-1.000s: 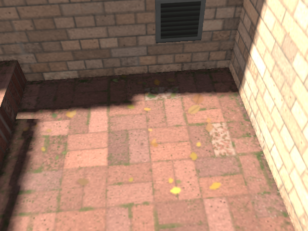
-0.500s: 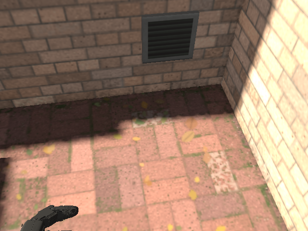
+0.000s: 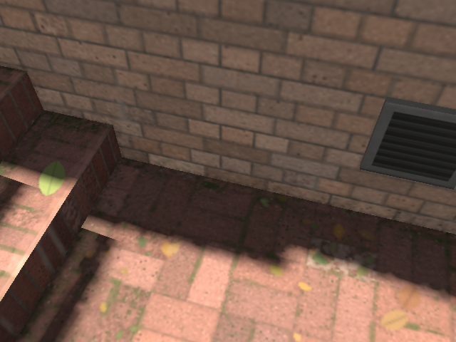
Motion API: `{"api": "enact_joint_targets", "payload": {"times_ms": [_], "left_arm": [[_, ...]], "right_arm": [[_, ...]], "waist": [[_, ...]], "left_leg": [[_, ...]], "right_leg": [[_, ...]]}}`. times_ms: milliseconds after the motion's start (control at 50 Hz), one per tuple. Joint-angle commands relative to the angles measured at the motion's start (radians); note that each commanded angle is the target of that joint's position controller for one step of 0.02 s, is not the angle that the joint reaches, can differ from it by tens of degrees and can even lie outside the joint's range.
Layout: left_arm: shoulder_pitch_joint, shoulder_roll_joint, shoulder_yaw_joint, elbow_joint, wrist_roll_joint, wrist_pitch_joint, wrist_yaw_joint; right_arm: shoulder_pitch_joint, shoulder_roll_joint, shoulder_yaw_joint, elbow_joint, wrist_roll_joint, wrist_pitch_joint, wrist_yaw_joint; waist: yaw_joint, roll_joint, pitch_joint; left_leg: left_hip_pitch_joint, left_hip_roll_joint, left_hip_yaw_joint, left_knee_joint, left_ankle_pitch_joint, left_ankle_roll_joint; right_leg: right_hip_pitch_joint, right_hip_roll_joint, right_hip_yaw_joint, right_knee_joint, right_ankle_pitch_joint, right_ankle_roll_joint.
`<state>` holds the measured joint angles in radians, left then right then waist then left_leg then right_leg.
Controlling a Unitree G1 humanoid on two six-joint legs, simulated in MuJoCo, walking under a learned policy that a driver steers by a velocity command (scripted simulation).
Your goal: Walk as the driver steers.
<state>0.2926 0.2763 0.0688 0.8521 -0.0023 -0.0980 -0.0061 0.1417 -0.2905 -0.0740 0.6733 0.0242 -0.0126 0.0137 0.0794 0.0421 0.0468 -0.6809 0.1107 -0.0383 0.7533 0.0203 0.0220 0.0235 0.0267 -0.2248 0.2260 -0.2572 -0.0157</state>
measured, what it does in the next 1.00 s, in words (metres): walks ahead, turning left: left foot, then right foot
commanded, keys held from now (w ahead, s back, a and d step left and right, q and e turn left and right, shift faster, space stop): w+q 1.00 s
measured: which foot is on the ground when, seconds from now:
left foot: up 0.00-0.12, down 0.14-0.60, up 0.62-1.00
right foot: down 0.00-0.14, up 0.16-0.58, down 0.60-1.00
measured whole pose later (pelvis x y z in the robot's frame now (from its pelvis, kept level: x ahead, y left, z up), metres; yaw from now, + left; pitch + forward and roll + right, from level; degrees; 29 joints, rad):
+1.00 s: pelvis +0.48 +0.13 +0.00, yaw +34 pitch -1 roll +0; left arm 0.39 0.34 0.05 0.85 0.00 -0.03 0.11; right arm 0.11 -0.32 -0.03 0.52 -0.01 0.09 0.07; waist 0.04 0.06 0.08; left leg -0.64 0.04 -0.10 0.91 -0.10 -0.07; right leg -0.07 -0.14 -0.14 0.37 -0.26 0.07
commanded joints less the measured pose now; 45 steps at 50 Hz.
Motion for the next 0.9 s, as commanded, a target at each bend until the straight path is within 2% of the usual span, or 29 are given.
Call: {"api": "enact_joint_targets", "payload": {"times_ms": [20,80,100,120,140,160,180,200,240,260,280,340,420,440,500,540,560,580,600,620,640,660,680,700,720,740,760,800,900], "left_arm": [[-0.027,0.18,0.039,-0.042,-0.016,0.0,0.008],[-0.043,0.222,0.051,-0.036,-0.036,0.022,0.013],[-0.056,0.237,0.055,-0.038,-0.044,0.028,0.015],[-0.077,0.232,0.051,-0.04,-0.049,0.036,0.016],[-0.063,0.193,0.034,-0.052,-0.023,0.034,0.022],[0.04,0.039,-0.017,-0.108,0.03,0.013,0.01],[-0.037,0.101,-0.015,-0.119,0.001,-0.028,-0.002],[-0.165,0.167,0.0,-0.154,-0.041,-0.048,-0.007],[-0.173,0.155,-0.007,-0.15,0.001,-0.06,0.005],[-0.146,0.163,-0.003,-0.145,0.011,-0.051,0.004],[-0.136,0.161,-0.006,-0.15,0.024,-0.04,-0.005],[-0.156,0.148,-0.012,-0.168,0.034,-0.016,-0.013],[-0.324,0.091,-0.042,-0.213,0.026,-0.001,-0.009],[-0.344,0.105,-0.039,-0.22,0.021,0.001,-0.005],[-0.327,0.17,-0.024,-0.219,0.0,-0.008,-0.008],[-0.272,0.215,-0.011,-0.199,0.02,-0.025,-0.012],[-0.212,0.209,-0.009,-0.176,0.025,-0.029,-0.009],[-0.094,0.223,0.001,-0.143,0.028,-0.029,0.001],[0.063,0.272,0.014,-0.11,0.04,-0.029,0.015],[0.154,0.355,0.034,-0.09,0.061,-0.024,0.022],[0.121,0.306,0.031,-0.069,0.044,-0.019,0.014],[0.024,0.252,0.014,-0.115,0.05,-0.017,0.025],[-0.025,0.231,0.007,-0.124,0.054,-0.01,0.034],[-0.044,0.22,0.002,-0.101,0.039,-0.01,0.06],[-0.038,0.208,-0.004,-0.077,0.032,-0.009,0.078],[0.046,0.212,-0.012,-0.031,0.015,0.017,0.112],[0.078,0.201,-0.02,-0.014,0.02,0.033,0.127],[0.053,0.222,-0.013,-0.027,0.015,0.043,0.123],[0.03,0.266,0.014,-0.062,0.008,0.044,0.131]], "right_arm": [[-0.097,-0.031,0.001,-0.107,0.002,-0.01,0.023],[-0.072,-0.073,-0.018,-0.128,-0.006,0.001,0.032],[0.002,-0.1,-0.034,-0.115,-0.006,0.007,0.031],[0.157,-0.143,-0.062,-0.073,-0.003,0.012,0.025],[0.346,-0.227,-0.1,-0.019,0.004,0.023,0.003],[0.294,-0.34,-0.11,-0.026,0.02,0.014,-0.008],[0.302,-0.263,-0.084,-0.072,0.005,-0.011,-0.002],[0.266,-0.2,-0.064,-0.054,-0.005,-0.031,0.004],[0.136,-0.141,-0.042,-0.058,-0.008,-0.047,0.001],[0.106,-0.117,-0.03,-0.065,-0.016,-0.047,-0.004],[0.11,-0.125,-0.028,-0.061,-0.021,-0.052,-0.01],[0.112,-0.156,-0.032,-0.048,-0.01,-0.061,-0.024],[0.156,-0.188,-0.04,-0.011,-0.008,-0.064,-0.022],[0.174,-0.207,-0.045,0.0,-0.014,-0.073,-0.019],[0.172,-0.185,-0.041,0.028,-0.002,-0.078,-0.016],[0.131,-0.18,-0.042,0.02,-0.009,-0.063,-0.026],[0.115,-0.169,-0.038,0.015,-0.016,-0.055,-0.027],[0.103,-0.158,-0.03,0.014,-0.021,-0.051,-0.025],[0.075,-0.098,-0.002,-0.003,-0.034,-0.048,-0.02],[0.17,-0.012,0.029,-0.042,-0.018,-0.061,-0.01],[0.195,-0.082,0.023,-0.033,0.011,-0.07,-0.011],[0.164,-0.197,-0.004,-0.008,0.024,-0.052,-0.019],[0.145,-0.223,-0.013,-0.003,0.001,-0.03,-0.027],[0.15,-0.206,-0.014,-0.014,-0.036,-0.014,-0.033],[0.127,-0.177,-0.01,-0.025,-0.049,-0.003,-0.028],[0.098,-0.137,0.006,-0.068,-0.07,0.014,-0.009],[0.109,-0.088,0.019,-0.072,-0.059,0.024,0.01],[0.091,-0.059,0.032,-0.121,-0.036,0.046,0.029],[-0.019,-0.095,0.031,-0.204,-0.044,0.091,0.049]], "waist": [[-0.004,-0.075,0.047],[-0.052,-0.112,0.007],[-0.102,-0.131,-0.042],[-0.194,-0.117,-0.122],[-0.267,-0.036,-0.225],[-0.116,0.262,-0.292],[-0.182,0.135,-0.447],[-0.204,0.043,-0.289],[-0.12,-0.064,-0.134],[-0.088,-0.034,-0.118],[-0.07,-0.026,-0.108],[-0.052,-0.011,-0.069],[-0.128,0.022,-0.011],[-0.144,0.035,-0.005],[-0.124,0.066,-0.001],[-0.094,0.066,-0.009],[-0.068,0.069,-0.048],[-0.011,0.087,-0.092],[0.061,0.038,-0.225],[0.019,-0.299,-0.344],[0.001,-0.372,-0.33],[0.003,-0.214,-0.2],[-0.027,-0.105,-0.173],[-0.066,-0.067,-0.132],[-0.08,-0.077,-0.111],[-0.078,-0.086,-0.057],[-0.086,-0.107,-0.084],[-0.106,-0.161,-0.102],[-0.097,-0.183,-0.026]], "left_leg": [[0.017,-0.01,0.044,-0.091,-0.008,0.025],[0.114,-0.074,0.111,-0.123,-0.159,0.072],[0.221,-0.115,0.139,-0.131,-0.198,0.095],[0.438,-0.163,0.154,-0.191,-0.152,0.13],[0.765,-0.114,0.018,-0.205,-0.142,0.18],[1.079,0.137,-0.53,-0.281,-0.278,0.357],[1.121,0.234,-0.839,-0.461,-0.456,0.428],[1.027,0.203,-0.687,-0.5,-0.363,0.357],[0.757,0.124,-0.445,-0.492,-0.096,0.289],[0.677,0.094,-0.382,-0.512,-0.004,0.28],[0.628,0.087,-0.367,-0.543,0.056,0.285],[0.542,0.032,-0.265,-0.571,0.158,0.279],[0.447,-0.064,-0.168,-0.575,-0.035,0.202],[0.442,-0.049,-0.189,-0.577,-0.086,0.187],[0.503,0.002,-0.291,-0.525,-0.194,0.165],[0.546,0.005,-0.314,-0.437,-0.139,0.141],[0.564,0.002,-0.325,-0.366,-0.028,0.124],[0.548,-0.037,-0.321,-0.245,0.084,0.103],[0.446,-0.104,-0.272,0.018,0.035,0.065],[0.115,-0.262,-0.16,0.338,-0.422,-0.008],[-0.049,-0.207,-0.184,0.494,-0.611,-0.008],[-0.058,-0.217,-0.241,0.57,-0.566,-0.045],[-0.004,-0.187,-0.222,0.597,-0.516,-0.064],[0.046,-0.145,-0.215,0.551,-0.453,-0.084],[0.069,-0.109,-0.19,0.486,-0.398,-0.085],[0.07,-0.167,-0.197,0.468,-0.41,-0.08],[0.049,-0.175,-0.18,0.471,-0.397,-0.08],[0.013,-0.142,-0.14,0.434,-0.324,-0.085],[0.038,-0.059,-0.115,0.255,-0.12,-0.093]], "right_leg": [[0.003,-0.304,0.07,-0.073,0.374,-0.139],[0.084,-0.32,0.028,0.064,0.725,-0.114],[0.085,-0.312,0.01,0.182,0.884,-0.103],[0.022,-0.278,-0.021,0.385,0.932,-0.077],[-0.209,-0.233,-0.022,0.689,0.665,-0.03],[-0.674,-0.034,0.058,1.046,-0.302,0.036],[-0.786,-0.001,0.311,1.182,-0.369,0.032],[-0.867,-0.052,0.324,1.165,-0.251,0.008],[-0.784,-0.134,0.318,0.994,-0.092,0.01],[-0.711,-0.153,0.327,0.945,-0.052,0.021],[-0.669,-0.15,0.322,0.912,-0.025,0.035],[-0.637,-0.121,0.29,0.751,0.053,0.082],[-0.505,-0.046,0.253,0.343,0.303,0.106],[-0.475,-0.038,0.257,0.303,0.347,0.101],[-0.43,-0.058,0.338,0.238,0.375,0.073],[-0.401,-0.066,0.343,0.237,0.306,0.051],[-0.331,-0.056,0.322,0.237,0.249,0.035],[-0.204,-0.05,0.304,0.214,0.186,0.008],[0.031,-0.147,0.38,0.237,0.135,-0.053],[0.349,-0.378,0.771,0.15,-0.004,-0.207],[0.362,-0.451,0.981,0.056,-0.199,-0.233],[0.232,-0.472,0.921,0.063,0.173,-0.197],[0.147,-0.445,0.744,0.118,0.477,-0.17],[0.046,-0.408,0.586,0.157,0.715,-0.138],[-0.019,-0.372,0.492,0.158,0.752,-0.105],[-0.059,-0.356,0.464,0.214,0.943,-0.087],[-0.058,-0.358,0.41,0.218,0.986,-0.09],[-0.093,-0.36,0.345,0.172,0.866,-0.124],[-0.189,-0.393,0.278,0.008,0.337,-0.116]]}}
